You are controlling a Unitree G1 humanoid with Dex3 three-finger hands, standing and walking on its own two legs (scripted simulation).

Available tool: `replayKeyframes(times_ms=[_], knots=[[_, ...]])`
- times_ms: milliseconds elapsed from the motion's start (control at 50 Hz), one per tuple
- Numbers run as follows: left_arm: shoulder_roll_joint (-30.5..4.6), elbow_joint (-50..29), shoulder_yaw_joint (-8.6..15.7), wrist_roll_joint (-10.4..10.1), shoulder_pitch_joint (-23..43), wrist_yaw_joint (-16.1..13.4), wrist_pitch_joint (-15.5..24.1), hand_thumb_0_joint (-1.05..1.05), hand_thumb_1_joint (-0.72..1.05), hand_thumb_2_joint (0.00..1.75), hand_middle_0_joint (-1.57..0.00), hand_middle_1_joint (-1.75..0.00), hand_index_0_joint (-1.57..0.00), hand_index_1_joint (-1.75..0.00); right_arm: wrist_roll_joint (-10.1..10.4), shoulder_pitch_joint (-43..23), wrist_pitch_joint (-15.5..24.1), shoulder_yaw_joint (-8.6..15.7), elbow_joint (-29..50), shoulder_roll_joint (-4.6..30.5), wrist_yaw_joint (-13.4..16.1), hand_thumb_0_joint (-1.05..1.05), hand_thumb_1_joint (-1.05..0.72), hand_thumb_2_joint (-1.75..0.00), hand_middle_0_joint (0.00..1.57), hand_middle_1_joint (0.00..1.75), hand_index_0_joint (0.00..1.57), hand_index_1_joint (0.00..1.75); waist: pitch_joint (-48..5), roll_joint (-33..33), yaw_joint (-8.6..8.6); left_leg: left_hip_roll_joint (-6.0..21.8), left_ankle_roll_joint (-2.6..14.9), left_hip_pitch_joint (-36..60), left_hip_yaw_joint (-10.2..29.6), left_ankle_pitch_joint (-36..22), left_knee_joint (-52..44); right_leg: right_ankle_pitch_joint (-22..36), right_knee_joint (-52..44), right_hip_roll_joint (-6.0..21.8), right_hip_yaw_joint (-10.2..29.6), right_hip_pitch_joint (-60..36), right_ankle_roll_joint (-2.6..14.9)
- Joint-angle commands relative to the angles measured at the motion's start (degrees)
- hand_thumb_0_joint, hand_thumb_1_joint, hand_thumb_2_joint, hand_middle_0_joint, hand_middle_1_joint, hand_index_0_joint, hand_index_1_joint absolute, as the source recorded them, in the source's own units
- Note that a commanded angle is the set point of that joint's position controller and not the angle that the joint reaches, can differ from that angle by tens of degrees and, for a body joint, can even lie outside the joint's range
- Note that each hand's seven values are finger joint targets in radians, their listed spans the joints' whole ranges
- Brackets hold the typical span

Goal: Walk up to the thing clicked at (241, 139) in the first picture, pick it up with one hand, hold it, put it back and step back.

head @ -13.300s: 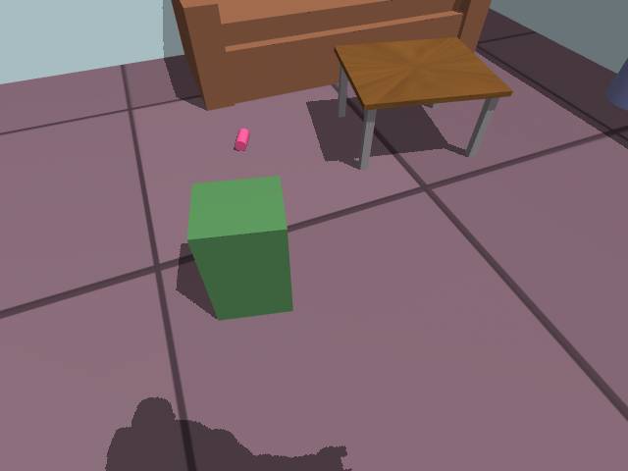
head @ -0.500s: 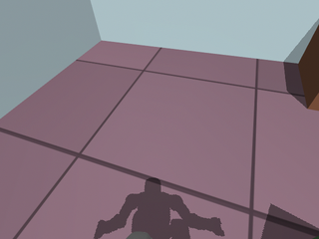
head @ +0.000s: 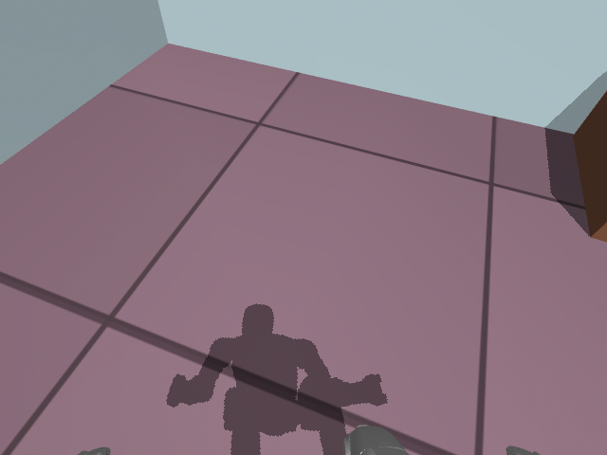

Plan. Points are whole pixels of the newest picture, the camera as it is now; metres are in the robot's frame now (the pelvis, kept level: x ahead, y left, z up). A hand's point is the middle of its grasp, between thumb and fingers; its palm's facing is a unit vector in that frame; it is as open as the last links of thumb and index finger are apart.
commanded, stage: walk up
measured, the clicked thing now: out of the picture +0.65 -1.28 -0.74
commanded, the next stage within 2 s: none
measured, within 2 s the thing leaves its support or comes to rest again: neither
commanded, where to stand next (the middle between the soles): +0.60 +0.00 m, yaw -1 degrees
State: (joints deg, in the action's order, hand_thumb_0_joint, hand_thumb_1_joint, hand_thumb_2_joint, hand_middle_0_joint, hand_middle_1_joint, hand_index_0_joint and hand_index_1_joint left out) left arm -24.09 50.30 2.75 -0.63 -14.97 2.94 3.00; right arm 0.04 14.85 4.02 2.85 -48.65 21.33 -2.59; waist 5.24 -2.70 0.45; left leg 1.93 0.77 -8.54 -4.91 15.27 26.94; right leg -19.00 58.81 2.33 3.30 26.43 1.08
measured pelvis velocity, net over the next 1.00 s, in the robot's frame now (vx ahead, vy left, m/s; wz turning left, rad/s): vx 0.40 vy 0.02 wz -0.03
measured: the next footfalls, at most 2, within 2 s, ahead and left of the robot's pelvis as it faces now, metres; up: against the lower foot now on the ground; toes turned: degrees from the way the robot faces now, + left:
right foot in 0.18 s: +0.24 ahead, -0.16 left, +0.00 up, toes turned -5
left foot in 0.62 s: +0.42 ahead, +0.11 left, +0.00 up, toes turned +5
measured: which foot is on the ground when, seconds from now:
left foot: down 0.00-0.20, up 0.22-0.60, down 0.62-1.00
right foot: up 0.00-0.16, down 0.18-0.66, up 0.68-1.00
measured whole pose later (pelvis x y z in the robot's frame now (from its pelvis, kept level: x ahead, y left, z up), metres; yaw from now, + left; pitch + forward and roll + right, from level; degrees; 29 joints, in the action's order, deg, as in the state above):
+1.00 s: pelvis +0.40 +0.02 +0.00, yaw -1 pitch -3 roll +1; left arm -24.4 50.4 3.2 0.8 -17.1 3.7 1.8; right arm -0.3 20.0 4.3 2.6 -47.3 22.3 -2.8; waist 4.9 -2.5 1.3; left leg 0.0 2.5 -5.8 -7.0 15.9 24.8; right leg -12.1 45.3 4.9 0.9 28.3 0.1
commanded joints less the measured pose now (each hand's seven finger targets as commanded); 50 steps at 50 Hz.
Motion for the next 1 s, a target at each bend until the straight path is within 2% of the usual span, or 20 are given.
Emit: replayKeyframes(times_ms=[0,80,140,160,180,200,220,280,320,420,500,580,600,620,640,660,680,740,840,980], knots=[[-8.7,-4.4,2.6,0.7,-0.6,1.0,0.8,0.00,0.90,0.90,-0.20,-0.30,-0.20,-0.30,-0.4,-0.9,2.1,5.0,5.4,16.6,0.9,0.00,-0.90,-0.90,0.20,0.30,0.20,0.30,2.0,11.3,-0.14,13.5,12.63,-4.3,5.5,-17.0,-11.6,6.0,-16.0,4.5,-3.0,-0.6,-0.90],[-9.4,-3.3,4.0,1.3,-1.0,1.3,1.5,0.00,0.90,0.90,-0.20,-0.30,-0.20,-0.30,-0.4,-0.6,1.7,4.8,6.0,16.4,0.5,0.00,-0.90,-0.90,0.20,0.30,0.20,0.30,-2.2,10.9,-0.91,11.5,10.46,-8.6,5.1,-6.4,-5.9,13.3,-21.4,1.6,-6.7,-12.7,0.37],[-13.5,-0.5,6.3,1.6,-10.7,0.4,2.1,0.00,0.90,0.90,-0.20,-0.30,-0.20,-0.30,-0.4,0.1,1.1,3.6,6.7,13.6,0.4,0.00,-0.90,-0.90,0.20,0.30,0.20,0.30,-7.6,-0.6,-6.82,7.4,6.80,-16.0,2.9,-4.8,14.0,7.5,-24.4,-0.1,-5.2,-29.9,2.33],[-17.5,-0.5,7.7,2.0,-15.0,-0.3,2.6,0.00,0.90,0.90,-0.20,-0.30,-0.20,-0.30,-0.2,4.1,1.1,2.5,6.6,10.4,0.3,0.00,-0.90,-0.90,0.20,0.30,0.20,0.30,-10.0,-13.0,-8.40,0.8,4.51,-21.7,-1.5,0.7,31.1,-8.5,-34.1,7.4,8.0,-33.9,4.98],[-20.2,-2.5,7.5,1.5,-14.0,-0.8,3.2,0.00,0.90,0.90,-0.20,-0.30,-0.20,-0.30,-0.1,6.5,0.5,2.0,6.7,9.6,0.3,0.00,-0.90,-0.90,0.20,0.30,0.20,0.30,-7.9,-14.9,-6.16,-3.9,2.04,-28.1,2.1,14.2,39.9,-14.9,-44.7,20.7,32.5,-31.5,8.96],[-21.2,-3.4,7.3,0.8,-10.0,-0.7,3.0,0.00,0.90,0.90,-0.20,-0.30,-0.20,-0.30,-0.6,4.4,-0.2,3.5,5.8,15.3,0.9,0.00,-0.90,-0.90,0.20,0.30,0.20,0.30,-5.2,-10.0,-5.83,-1.2,1.61,-28.6,5.7,15.3,44.7,-18.0,-46.6,23.2,38.1,-27.1,13.59],[-20.1,-4.3,6.8,0.4,-7.3,-0.9,2.8,0.00,0.90,0.90,-0.20,-0.30,-0.20,-0.30,-0.8,2.8,-0.2,3.8,5.0,16.4,1.2,0.00,-0.90,-0.90,0.20,0.30,0.20,0.30,-1.7,-7.2,-4.96,1.0,1.60,-28.6,8.1,13.1,45.1,-16.6,-47.3,22.3,36.5,-21.2,14.51],[-15.3,-4.7,5.4,0.1,-2.4,-1.5,3.3,0.00,0.90,0.90,-0.20,-0.30,-0.20,-0.30,0.6,6.1,-0.8,3.4,1.8,14.2,0.3,0.00,-0.90,-0.90,0.20,0.30,0.20,0.30,0.3,-6.1,-0.75,3.6,1.91,-23.4,9.7,3.7,38.3,-0.9,-45.6,13.2,13.7,-14.7,7.56],[-14.1,-5.1,5.0,0.4,-2.6,-1.5,3.7,0.00,0.90,0.90,-0.20,-0.30,-0.20,-0.30,0.1,7.7,-1.2,3.5,1.1,13.5,-0.2,0.00,-0.90,-0.90,0.20,0.30,0.20,0.30,-1.5,-6.1,-0.37,3.0,1.27,-20.6,8.0,1.1,34.7,5.8,-44.9,11.3,8.3,-14.4,8.96],[-14.8,-6.1,5.4,1.0,-4.6,-1.4,4.0,0.00,0.90,0.90,-0.20,-0.30,-0.20,-0.30,-1.1,0.9,-1.2,3.7,3.8,12.4,-1.5,0.00,-0.90,-0.90,0.20,0.30,0.20,0.30,-0.8,-4.5,-2.32,4.2,-1.15,-22.4,5.5,-0.7,19.3,2.7,-45.5,12.1,3.4,-15.7,11.71],[-15.1,-6.0,5.1,1.1,-6.8,-1.2,3.6,0.00,0.90,0.90,-0.20,-0.30,-0.20,-0.30,-1.3,-3.9,-0.3,3.6,5.0,11.5,-1.9,0.00,-0.90,-0.90,0.20,0.30,0.20,0.30,-0.9,-4.3,-3.88,3.3,-0.59,-17.0,3.2,-4.7,9.8,7.6,-41.7,11.5,1.0,-15.1,10.43],[-15.1,-6.6,4.5,1.1,-4.2,-1.4,2.7,0.00,0.90,0.90,-0.20,-0.30,-0.20,-0.30,-1.4,2.8,0.5,4.5,2.7,12.6,-1.5,0.00,-0.90,-0.90,0.20,0.30,0.20,0.30,-4.0,-0.5,1.25,1.0,1.21,-2.2,1.1,-4.6,3.7,8.8,-31.8,11.3,-0.5,-9.7,8.59],[-12.6,-7.0,3.6,1.3,-5.3,-1.5,2.7,0.00,0.90,0.90,-0.20,-0.30,-0.20,-0.30,-1.6,9.4,0.9,5.5,0.5,15.3,-0.8,0.00,-0.90,-0.90,0.20,0.30,0.20,0.30,-8.3,6.4,4.17,0.5,2.80,7.8,2.7,-1.5,2.7,13.5,-19.4,8.1,-3.1,-6.5,6.87],[-8.4,-7.2,2.0,0.8,-8.0,-1.5,2.6,0.00,0.90,0.90,-0.20,-0.30,-0.20,-0.30,-2.3,14.4,1.2,6.9,0.0,19.6,0.0,0.00,-0.90,-0.90,0.20,0.30,0.20,0.30,-11.2,19.1,6.15,9.3,5.65,13.8,16.1,10.6,-4.0,8.5,-2.5,2.6,-7.4,0.9,4.05],[-6.9,-6.5,1.7,0.2,-10.6,-1.5,2.1,0.00,0.90,0.90,-0.20,-0.30,-0.20,-0.30,-1.7,12.2,1.5,7.2,1.9,22.6,0.4,0.00,-0.90,-0.90,0.20,0.30,0.20,0.30,-8.3,21.8,3.98,20.5,9.47,15.3,40.4,19.2,-13.1,-9.5,4.7,-5.8,-5.5,13.6,1.94],[-13.4,-5.1,3.2,0.8,-9.7,-2.4,1.4,0.00,0.90,0.90,-0.20,-0.30,-0.20,-0.30,0.1,9.6,1.3,7.3,2.7,22.6,0.2,0.00,-0.90,-0.90,0.20,0.30,0.20,0.30,-7.0,15.9,3.78,23.1,13.42,11.9,42.7,19.1,-13.2,-11.3,9.5,-1.5,-0.4,12.2,2.61],[-14.7,-4.8,3.1,0.8,-7.4,-2.5,1.5,0.00,0.90,0.90,-0.20,-0.30,-0.20,-0.30,0.3,8.1,0.9,6.9,2.9,21.0,0.4,0.00,-0.90,-0.90,0.20,0.30,0.20,0.30,-3.3,12.6,3.17,22.2,14.12,6.6,39.1,13.7,-13.0,-9.5,11.2,-0.2,1.0,12.3,2.75],[-11.9,-2.2,2.9,-0.1,-10.4,-1.6,1.2,0.00,0.90,0.90,-0.20,-0.30,-0.20,-0.30,0.4,3.8,1.7,4.2,4.0,15.4,1.0,0.00,-0.90,-0.90,0.20,0.30,0.20,0.30,-0.1,10.4,-0.72,12.8,5.93,-0.6,15.8,-9.3,-11.4,0.1,3.7,2.1,3.0,5.4,1.75],[-10.0,-3.1,2.8,0.5,-7.2,-0.5,0.4,0.00,0.90,0.90,-0.20,-0.30,-0.20,-0.30,-0.1,3.8,2.1,4.4,5.5,15.4,1.1,0.00,-0.90,-0.90,0.20,0.30,0.20,0.30,0.0,12.4,0.11,12.2,10.86,-0.4,10.3,-9.3,-13.4,5.3,-4.5,2.6,-0.8,4.9,-0.96],[-8.4,-5.5,2.8,1.2,0.9,0.4,0.9,0.00,0.90,0.90,-0.20,-0.30,-0.20,-0.30,-0.5,6.0,1.3,4.7,5.9,16.1,0.9,0.00,-0.90,-0.90,0.20,0.30,0.20,0.30,1.0,10.2,1.69,11.8,10.77,0.2,7.4,-13.2,-10.5,9.1,-20.5,2.7,-4.8,0.9,-0.19]])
